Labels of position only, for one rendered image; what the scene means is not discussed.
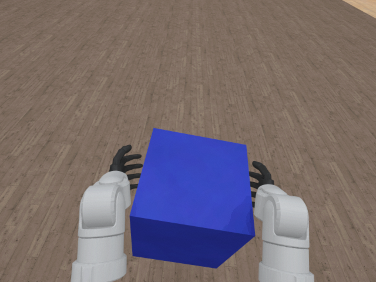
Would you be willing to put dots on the carton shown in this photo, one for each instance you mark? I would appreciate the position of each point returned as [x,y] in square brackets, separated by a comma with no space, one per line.
[193,201]

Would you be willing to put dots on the robot left hand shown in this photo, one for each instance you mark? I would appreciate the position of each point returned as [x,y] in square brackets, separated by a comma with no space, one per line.
[119,160]

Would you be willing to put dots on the right robot forearm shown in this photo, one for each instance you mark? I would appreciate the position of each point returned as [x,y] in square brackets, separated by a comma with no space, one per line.
[285,235]

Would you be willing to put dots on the robot right hand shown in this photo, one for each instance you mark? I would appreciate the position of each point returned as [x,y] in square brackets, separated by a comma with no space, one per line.
[263,178]

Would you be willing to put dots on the left robot forearm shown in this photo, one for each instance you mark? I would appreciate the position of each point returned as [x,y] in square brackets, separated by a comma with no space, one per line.
[101,230]

